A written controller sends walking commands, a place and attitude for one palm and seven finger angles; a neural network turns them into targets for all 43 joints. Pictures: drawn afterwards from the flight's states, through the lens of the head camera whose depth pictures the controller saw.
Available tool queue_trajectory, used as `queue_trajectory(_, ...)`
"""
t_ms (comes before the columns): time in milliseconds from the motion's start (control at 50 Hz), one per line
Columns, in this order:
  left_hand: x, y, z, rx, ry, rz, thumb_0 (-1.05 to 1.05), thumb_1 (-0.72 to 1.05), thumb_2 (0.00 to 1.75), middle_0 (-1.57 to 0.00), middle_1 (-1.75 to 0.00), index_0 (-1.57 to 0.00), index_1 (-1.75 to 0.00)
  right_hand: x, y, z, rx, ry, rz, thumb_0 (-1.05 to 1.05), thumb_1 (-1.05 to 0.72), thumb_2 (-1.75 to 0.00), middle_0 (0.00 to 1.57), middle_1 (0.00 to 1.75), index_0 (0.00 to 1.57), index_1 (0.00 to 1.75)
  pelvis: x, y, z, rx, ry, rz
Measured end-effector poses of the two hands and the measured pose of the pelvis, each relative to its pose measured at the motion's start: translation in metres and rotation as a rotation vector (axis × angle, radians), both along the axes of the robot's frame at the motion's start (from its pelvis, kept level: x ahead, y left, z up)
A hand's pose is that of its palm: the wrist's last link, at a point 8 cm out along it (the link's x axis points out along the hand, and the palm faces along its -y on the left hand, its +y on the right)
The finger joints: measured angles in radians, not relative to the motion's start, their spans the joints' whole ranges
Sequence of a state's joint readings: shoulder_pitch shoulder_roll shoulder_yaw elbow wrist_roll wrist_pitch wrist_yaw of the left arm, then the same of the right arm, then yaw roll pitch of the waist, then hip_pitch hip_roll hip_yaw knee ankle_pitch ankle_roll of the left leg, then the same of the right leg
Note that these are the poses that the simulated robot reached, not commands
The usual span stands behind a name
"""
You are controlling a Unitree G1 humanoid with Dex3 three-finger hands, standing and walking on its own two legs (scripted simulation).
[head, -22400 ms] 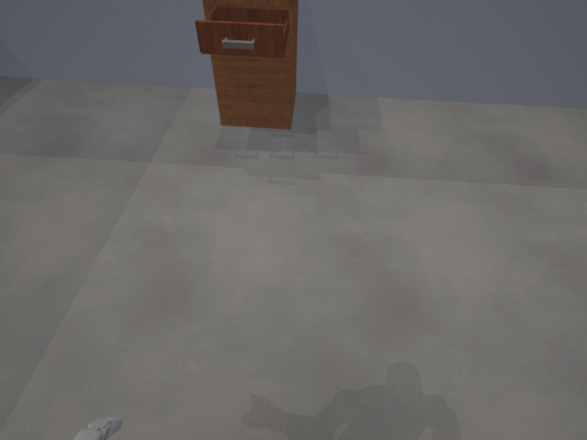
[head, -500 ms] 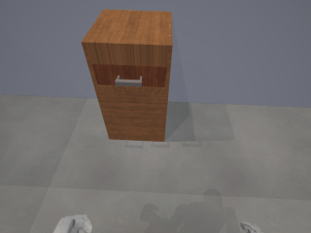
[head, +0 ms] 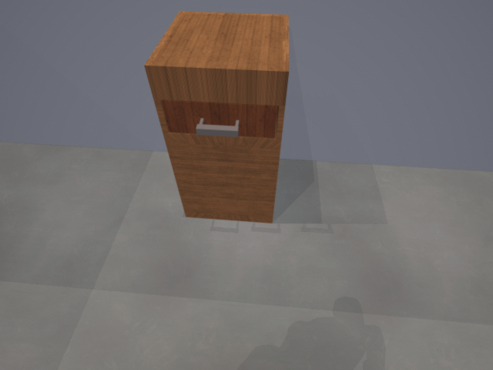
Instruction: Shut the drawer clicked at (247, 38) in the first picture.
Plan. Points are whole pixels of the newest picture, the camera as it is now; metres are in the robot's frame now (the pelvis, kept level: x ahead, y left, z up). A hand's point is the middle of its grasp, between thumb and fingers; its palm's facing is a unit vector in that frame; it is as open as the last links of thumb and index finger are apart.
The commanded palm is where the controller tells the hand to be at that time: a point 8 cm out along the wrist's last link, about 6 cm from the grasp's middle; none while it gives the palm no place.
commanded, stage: let the arm hang, fingers relaxed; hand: left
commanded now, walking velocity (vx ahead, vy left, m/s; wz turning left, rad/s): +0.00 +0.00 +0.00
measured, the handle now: (218, 126) +0.87 +0.15 -0.16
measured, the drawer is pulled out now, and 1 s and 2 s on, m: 0.00 0.00 0.00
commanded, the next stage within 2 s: look to check the result in 0.36 s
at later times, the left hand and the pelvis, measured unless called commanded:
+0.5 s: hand out of the picture +0.03 +0.15 -0.17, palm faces +0.01 -0.98 -0.19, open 7.3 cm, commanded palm none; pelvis +0.03 -0.01 +0.00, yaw -1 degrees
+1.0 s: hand out of the picture +0.03 +0.14 -0.17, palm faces +0.02 -0.99 -0.17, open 7.4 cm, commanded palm none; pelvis +0.04 -0.02 +0.00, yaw -1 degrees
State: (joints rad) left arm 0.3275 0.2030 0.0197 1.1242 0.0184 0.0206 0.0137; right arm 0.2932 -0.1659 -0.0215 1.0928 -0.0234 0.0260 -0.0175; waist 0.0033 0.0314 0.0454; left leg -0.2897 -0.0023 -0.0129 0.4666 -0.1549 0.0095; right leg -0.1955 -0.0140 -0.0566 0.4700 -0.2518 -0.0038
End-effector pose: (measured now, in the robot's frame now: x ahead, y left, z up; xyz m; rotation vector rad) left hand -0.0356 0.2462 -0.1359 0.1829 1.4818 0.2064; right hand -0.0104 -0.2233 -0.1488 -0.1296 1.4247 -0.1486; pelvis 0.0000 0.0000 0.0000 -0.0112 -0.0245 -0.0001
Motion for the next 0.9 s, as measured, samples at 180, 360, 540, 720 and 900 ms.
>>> queue_trajectory(180,0.061,-0.025,-0.004,-0.045,-0.123,-0.043,0.01,0.91,0.9,-0.21,-0.31,-0.21,-0.32,0.019,0.0,0.001,0.004,-0.037,-0.016,0.01,-0.91,-0.9,0.2,0.3,0.2,0.3,0.011,-0.005,0.002,0.009,0.0,-0.008)
queue_trajectory(360,0.076,-0.035,-0.005,-0.051,-0.124,-0.046,0.01,0.93,0.9,-0.2,-0.3,-0.2,-0.3,0.021,-0.002,0.002,0.005,-0.016,-0.034,0.01,-0.91,-0.9,0.2,0.3,0.2,0.3,0.022,-0.011,0.003,0.009,-0.006,-0.014)
queue_trajectory(540,0.061,-0.045,-0.006,-0.063,-0.064,-0.025,0.01,0.92,0.9,-0.2,-0.3,-0.2,-0.3,0.017,0.001,0.0,0.021,0.022,-0.042,0.01,-0.91,-0.9,0.2,0.3,0.2,0.3,0.028,-0.015,0.003,0.009,-0.007,-0.017)
queue_trajectory(720,0.048,-0.054,-0.007,-0.077,-0.02,-0.008,0.01,0.91,0.9,-0.2,-0.3,-0.2,-0.3,0.018,0.001,0.001,0.023,0.036,-0.047,0.01,-0.91,-0.9,0.2,0.3,0.2,0.3,0.032,-0.017,0.004,0.009,-0.006,-0.019)
queue_trajectory(900,0.051,-0.057,-0.008,-0.081,-0.023,-0.005,0.01,0.91,0.9,-0.2,-0.3,-0.2,-0.3,0.023,-0.002,0.002,0.015,0.029,-0.049,0.01,-0.91,-0.9,0.2,0.3,0.2,0.3,0.036,-0.019,0.004,0.01,-0.006,-0.021)
